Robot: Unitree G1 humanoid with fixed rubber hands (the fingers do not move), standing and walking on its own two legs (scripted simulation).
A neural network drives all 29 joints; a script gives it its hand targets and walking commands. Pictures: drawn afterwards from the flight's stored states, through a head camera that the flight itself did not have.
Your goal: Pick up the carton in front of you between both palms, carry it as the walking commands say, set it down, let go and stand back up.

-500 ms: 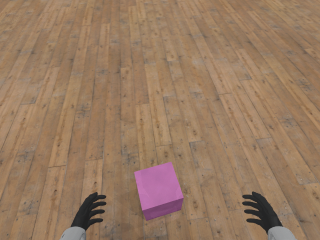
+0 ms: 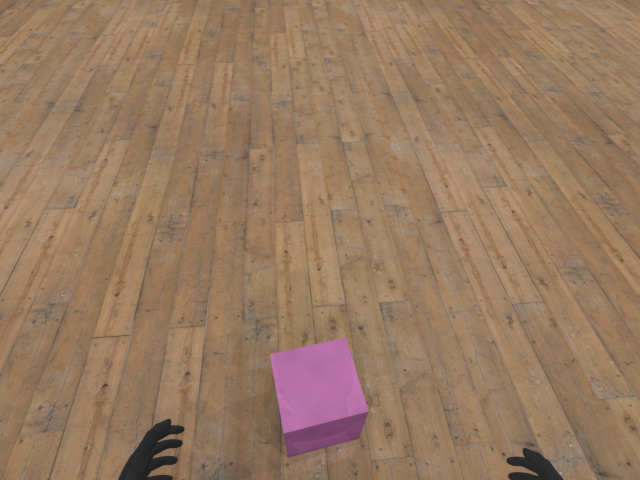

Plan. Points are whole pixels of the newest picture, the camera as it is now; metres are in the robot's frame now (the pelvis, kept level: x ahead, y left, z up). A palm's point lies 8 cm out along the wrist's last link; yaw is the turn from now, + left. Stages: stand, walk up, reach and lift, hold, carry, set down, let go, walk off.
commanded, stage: stand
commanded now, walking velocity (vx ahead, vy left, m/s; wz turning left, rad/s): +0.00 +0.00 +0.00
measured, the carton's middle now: (316, 398) +0.42 +0.03 -0.64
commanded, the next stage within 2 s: none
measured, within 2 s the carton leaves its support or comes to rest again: neither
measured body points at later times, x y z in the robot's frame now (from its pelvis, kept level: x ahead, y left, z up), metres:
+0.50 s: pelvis +0.04 +0.02 -0.01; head +0.04 +0.03 +0.44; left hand +0.08 +0.29 -0.14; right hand +0.15 -0.23 -0.12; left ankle +0.00 +0.11 -0.73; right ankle -0.05 -0.12 -0.73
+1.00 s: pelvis +0.03 +0.01 -0.01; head +0.03 +0.03 +0.44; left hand -0.01 +0.27 -0.16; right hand +0.09 -0.24 -0.14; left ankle +0.00 +0.11 -0.73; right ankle -0.05 -0.12 -0.73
